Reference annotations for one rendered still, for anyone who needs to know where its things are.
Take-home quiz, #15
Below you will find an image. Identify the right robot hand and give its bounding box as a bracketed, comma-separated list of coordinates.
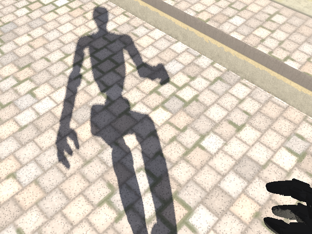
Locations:
[263, 178, 312, 234]

